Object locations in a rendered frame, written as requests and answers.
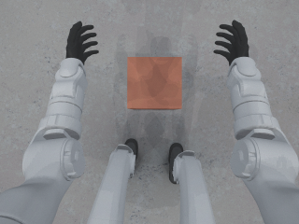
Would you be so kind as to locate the robot thigh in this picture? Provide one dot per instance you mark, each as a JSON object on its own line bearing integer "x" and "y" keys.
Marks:
{"x": 109, "y": 203}
{"x": 195, "y": 205}

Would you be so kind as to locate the carton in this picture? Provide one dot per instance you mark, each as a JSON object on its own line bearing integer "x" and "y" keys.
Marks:
{"x": 154, "y": 83}

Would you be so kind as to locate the robot right hand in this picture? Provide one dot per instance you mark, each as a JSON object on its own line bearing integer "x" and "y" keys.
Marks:
{"x": 239, "y": 46}

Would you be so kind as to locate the robot left hand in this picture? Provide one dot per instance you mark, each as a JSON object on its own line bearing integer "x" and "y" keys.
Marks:
{"x": 75, "y": 47}

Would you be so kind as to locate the robot right upper arm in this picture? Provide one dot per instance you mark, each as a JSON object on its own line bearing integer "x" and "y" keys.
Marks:
{"x": 269, "y": 169}

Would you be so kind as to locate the robot right thigh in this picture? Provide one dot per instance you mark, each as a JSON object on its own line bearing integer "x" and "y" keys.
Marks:
{"x": 195, "y": 205}

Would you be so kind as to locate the right robot forearm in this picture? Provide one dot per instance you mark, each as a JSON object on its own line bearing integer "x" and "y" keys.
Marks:
{"x": 251, "y": 108}

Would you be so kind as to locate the left robot forearm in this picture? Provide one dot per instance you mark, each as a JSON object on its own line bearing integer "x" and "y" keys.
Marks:
{"x": 65, "y": 105}

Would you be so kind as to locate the robot left upper arm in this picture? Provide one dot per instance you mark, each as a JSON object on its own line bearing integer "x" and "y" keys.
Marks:
{"x": 49, "y": 166}

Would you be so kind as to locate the robot left thigh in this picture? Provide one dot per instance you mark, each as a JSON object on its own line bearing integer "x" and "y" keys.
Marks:
{"x": 109, "y": 203}

